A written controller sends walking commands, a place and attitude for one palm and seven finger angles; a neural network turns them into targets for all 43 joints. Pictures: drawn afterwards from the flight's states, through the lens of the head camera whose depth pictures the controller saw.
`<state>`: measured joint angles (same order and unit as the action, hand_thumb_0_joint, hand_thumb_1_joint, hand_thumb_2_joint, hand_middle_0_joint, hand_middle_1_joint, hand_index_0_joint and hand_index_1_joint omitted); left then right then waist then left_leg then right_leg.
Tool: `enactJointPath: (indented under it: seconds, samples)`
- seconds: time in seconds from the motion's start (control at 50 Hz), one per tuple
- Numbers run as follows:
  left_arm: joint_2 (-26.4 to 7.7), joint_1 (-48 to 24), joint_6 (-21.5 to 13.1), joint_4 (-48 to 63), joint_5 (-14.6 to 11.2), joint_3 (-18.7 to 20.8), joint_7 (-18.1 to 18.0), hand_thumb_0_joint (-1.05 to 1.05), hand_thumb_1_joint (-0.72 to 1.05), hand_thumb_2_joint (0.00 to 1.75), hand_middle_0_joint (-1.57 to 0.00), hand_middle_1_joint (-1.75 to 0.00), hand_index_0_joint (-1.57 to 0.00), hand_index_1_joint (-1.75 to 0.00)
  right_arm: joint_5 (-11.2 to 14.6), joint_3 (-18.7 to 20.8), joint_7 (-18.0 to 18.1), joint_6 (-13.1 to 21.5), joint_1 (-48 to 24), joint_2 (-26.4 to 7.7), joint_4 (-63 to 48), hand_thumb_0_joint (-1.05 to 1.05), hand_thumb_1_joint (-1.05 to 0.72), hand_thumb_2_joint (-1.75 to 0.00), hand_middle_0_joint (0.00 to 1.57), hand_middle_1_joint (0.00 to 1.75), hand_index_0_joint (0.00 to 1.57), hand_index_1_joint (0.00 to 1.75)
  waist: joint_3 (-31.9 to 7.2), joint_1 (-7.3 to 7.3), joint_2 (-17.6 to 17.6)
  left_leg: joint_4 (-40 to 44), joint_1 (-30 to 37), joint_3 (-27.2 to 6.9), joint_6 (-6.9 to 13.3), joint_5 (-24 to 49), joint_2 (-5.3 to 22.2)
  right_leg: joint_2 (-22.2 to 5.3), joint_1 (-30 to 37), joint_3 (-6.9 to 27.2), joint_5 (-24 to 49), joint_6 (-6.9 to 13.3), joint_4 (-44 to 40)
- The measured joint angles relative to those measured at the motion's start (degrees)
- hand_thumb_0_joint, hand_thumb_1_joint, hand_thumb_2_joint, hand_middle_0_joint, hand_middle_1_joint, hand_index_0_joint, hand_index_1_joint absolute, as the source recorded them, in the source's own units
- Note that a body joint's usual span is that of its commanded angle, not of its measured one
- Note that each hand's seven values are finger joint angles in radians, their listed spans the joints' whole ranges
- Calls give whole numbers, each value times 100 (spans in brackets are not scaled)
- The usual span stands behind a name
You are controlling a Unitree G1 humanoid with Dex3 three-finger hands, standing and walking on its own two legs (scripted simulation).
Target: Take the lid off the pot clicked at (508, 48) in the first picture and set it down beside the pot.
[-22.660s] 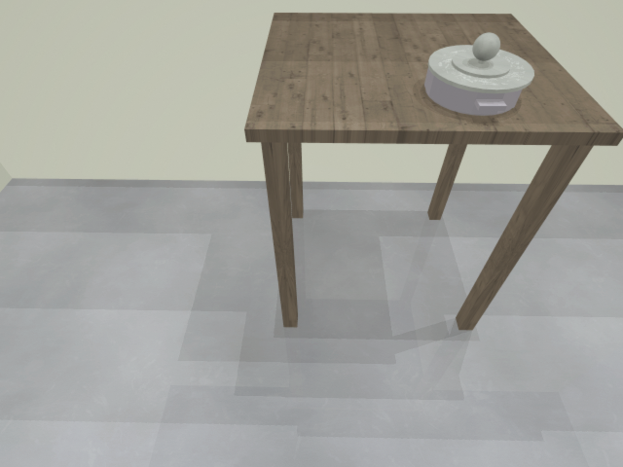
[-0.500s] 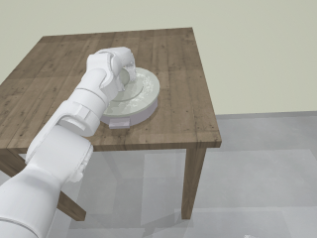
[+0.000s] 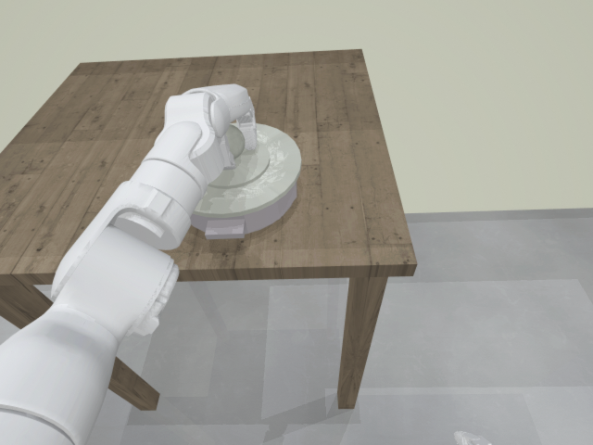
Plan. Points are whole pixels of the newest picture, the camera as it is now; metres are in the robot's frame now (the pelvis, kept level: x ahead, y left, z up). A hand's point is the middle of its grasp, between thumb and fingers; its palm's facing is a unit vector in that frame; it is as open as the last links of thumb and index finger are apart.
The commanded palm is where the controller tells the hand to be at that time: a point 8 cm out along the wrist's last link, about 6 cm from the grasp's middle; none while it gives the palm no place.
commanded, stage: close the fingers and squeeze the knob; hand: left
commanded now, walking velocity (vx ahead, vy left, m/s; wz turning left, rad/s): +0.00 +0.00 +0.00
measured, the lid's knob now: (226, 142) +0.49 +0.10 +0.17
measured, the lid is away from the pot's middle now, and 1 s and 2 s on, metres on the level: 0.00 0.02 0.02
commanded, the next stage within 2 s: lift the lid straight up in 0.12 s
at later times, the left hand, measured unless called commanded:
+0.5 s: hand (223, 143) +0.46 +0.10 +0.19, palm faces -0.35 -0.04 -0.94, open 7.4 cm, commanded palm +0.44 +0.10 +0.27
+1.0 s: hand (200, 123) +0.44 +0.11 +0.23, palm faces -0.28 -0.06 -0.96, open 7.4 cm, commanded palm +0.44 +0.11 +0.31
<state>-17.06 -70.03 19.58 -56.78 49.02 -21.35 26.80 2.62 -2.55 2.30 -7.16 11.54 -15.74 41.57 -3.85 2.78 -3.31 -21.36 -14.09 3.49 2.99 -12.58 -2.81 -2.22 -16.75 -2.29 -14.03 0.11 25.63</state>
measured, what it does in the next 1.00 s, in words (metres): stands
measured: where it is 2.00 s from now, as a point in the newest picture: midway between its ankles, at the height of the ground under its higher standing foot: outside the picture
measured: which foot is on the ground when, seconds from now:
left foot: down 0.00-1.00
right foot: down 0.00-1.00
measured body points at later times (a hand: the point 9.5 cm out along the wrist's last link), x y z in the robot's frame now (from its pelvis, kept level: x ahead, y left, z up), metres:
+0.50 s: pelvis +0.00 +0.00 +0.00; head +0.01 -0.03 +0.45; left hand +0.47 +0.10 +0.24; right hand +0.10 -0.25 -0.14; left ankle -0.02 +0.09 -0.74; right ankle -0.02 -0.12 -0.74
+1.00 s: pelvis -0.01 +0.00 +0.00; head -0.01 -0.03 +0.45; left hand +0.45 +0.11 +0.29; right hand +0.13 -0.25 -0.12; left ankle -0.02 +0.09 -0.74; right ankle -0.02 -0.12 -0.74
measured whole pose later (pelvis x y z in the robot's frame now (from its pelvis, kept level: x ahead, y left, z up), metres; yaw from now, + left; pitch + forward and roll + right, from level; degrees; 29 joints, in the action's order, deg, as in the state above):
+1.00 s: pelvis -0.01 +0.00 +0.00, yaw +0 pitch +3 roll +1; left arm -20.3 -72.6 19.4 -53.1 48.3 -21.3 29.6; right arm 2.8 -2.9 2.9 -3.2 9.5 -15.6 41.3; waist -3.5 1.5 -3.1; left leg -20.4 -12.1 3.3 3.0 -11.2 -3.0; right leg -2.4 -15.0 -2.3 -12.9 0.2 25.2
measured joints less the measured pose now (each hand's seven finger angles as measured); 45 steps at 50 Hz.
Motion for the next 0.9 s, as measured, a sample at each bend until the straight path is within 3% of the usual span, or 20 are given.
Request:
enactJointPath:
  seconds: [0.4, 0.58, 0.72, 0.9]
  samples:
    - [-122, 86, -129, 53, -42, 33, -24, 1, 24, 80, -65, -97, -67, -97, -12, 44, 30, 199, 188, -6, 78, 1, -90, -90, 20, 30, 20, 30, 20, 54, -35, 65, 56, 32, 7, 35, -5, 2, 28, 40, 32, -8, -34]
    - [-123, 165, -163, 329, -109, 125, 53, 1, 24, 79, -65, -97, -68, -96, -31, 67, -38, 417, 138, -5, 124, 1, -90, -90, 20, 30, 20, 30, -25, -34, -94, 141, 183, 20, 5, 52, -13, -3, 150, 32, 29, -14, -87]
    - [-187, 108, -107, 456, -32, 218, 132, 1, 23, 79, -66, -97, -69, -97, -30, 30, -45, 395, -45, 6, 46, 1, -90, -90, 20, 30, 20, 30, -32, -96, -94, 146, 219, 21, 0, 75, -7, 4, 180, 34, 49, -5, -84]
    - [-258, -84, 11, 443, -80, 52, 262, 1, 22, 80, -67, -97, -69, -97, 19, -19, 5, 326, -221, 6, -31, 1, -90, -90, 20, 30, 20, 30, 7, -150, -25, 104, 234, -9, -3, 110, -10, -3, 212, 3, 81, 7, -54]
